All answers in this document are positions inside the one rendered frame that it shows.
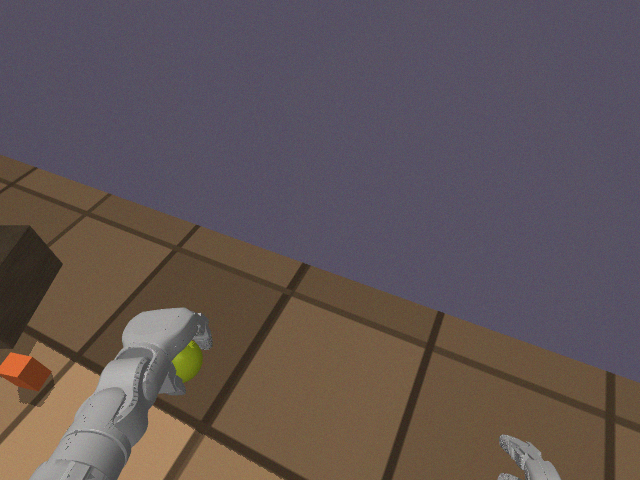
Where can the left robot arm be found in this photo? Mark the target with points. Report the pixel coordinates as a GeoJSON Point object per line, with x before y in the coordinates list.
{"type": "Point", "coordinates": [112, 420]}

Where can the right robot hand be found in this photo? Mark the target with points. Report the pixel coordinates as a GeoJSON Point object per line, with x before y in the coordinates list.
{"type": "Point", "coordinates": [528, 458]}

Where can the left robot hand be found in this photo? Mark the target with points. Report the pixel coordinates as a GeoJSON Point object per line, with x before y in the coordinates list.
{"type": "Point", "coordinates": [171, 330]}

